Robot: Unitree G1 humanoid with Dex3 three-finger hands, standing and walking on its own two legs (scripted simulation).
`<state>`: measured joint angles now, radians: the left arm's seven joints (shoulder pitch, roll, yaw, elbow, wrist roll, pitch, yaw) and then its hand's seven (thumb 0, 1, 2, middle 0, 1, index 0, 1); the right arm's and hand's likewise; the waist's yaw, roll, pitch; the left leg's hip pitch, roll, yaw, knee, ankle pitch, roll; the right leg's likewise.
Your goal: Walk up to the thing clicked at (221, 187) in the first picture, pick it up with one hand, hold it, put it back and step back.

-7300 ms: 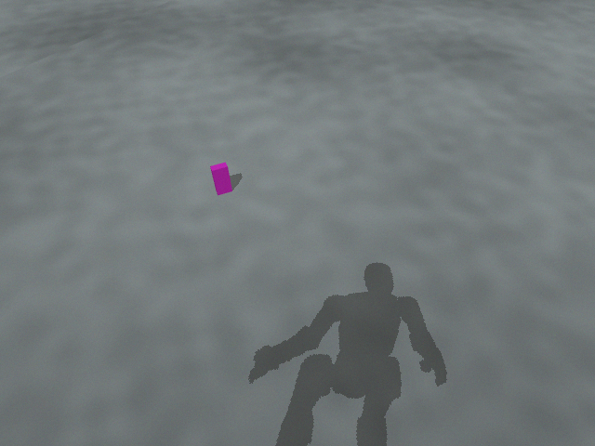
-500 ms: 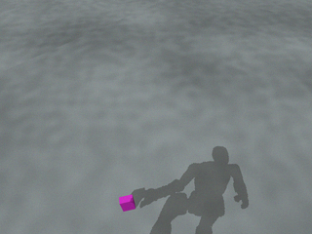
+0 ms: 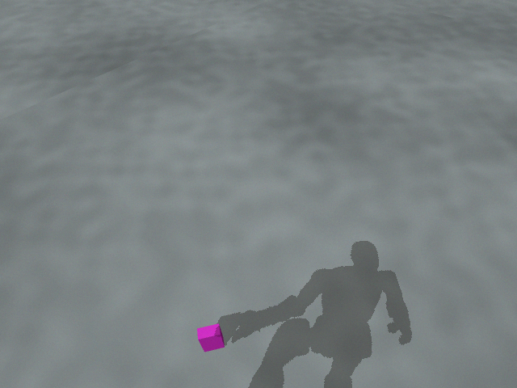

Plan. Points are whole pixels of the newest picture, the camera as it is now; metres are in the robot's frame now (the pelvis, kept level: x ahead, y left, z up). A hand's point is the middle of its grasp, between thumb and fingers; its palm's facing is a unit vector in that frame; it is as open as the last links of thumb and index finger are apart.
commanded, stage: go down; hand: left
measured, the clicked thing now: (211, 338) +0.38 +0.20 -0.70
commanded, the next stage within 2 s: none
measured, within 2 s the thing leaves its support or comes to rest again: neither
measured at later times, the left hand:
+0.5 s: hand out of the picture +0.15 +0.27 -0.19, palm faces +0.07 -0.95 -0.31, open 15.1 cm
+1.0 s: hand out of the picture +0.14 +0.31 -0.24, palm faces +0.15 -0.95 -0.28, open 17.5 cm
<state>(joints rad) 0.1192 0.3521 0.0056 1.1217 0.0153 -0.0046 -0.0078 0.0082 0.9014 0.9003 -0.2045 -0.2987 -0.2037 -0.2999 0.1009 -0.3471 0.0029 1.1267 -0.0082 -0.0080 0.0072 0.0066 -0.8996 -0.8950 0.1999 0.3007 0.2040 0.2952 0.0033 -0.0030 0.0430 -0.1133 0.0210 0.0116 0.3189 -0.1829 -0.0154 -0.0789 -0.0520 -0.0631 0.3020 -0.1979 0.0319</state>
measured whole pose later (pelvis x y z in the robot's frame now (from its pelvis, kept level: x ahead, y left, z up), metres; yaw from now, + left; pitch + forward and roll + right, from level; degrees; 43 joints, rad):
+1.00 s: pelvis -0.04 +0.00 -0.12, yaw -1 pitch +21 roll -3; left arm 0.14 0.43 0.39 0.62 -0.02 0.04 -0.20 0.00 -0.59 0.01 -0.12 -0.02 -0.12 -0.02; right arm 0.17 -0.24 0.00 0.54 -0.01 -0.19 -0.06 0.01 -0.86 -0.88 0.20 0.30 0.21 0.30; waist -0.02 -0.02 -0.14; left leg -1.10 0.05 -0.04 1.28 -0.54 -0.02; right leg -1.05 -0.04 -0.06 1.24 -0.55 0.02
